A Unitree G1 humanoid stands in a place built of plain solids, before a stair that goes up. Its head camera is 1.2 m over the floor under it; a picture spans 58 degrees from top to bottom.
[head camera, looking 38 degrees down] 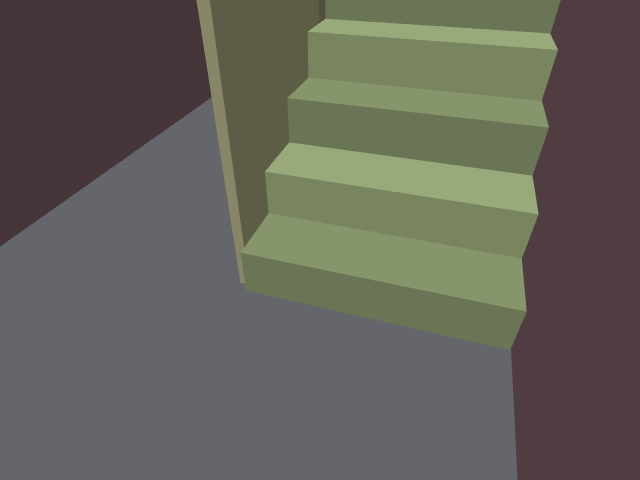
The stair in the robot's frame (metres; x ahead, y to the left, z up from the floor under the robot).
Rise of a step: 0.19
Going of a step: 0.27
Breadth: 0.98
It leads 17 degrees to the right of straight ahead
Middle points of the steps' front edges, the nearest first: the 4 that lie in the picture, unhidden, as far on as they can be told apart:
1.07 -0.18 0.19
1.33 -0.26 0.38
1.58 -0.34 0.58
1.84 -0.41 0.77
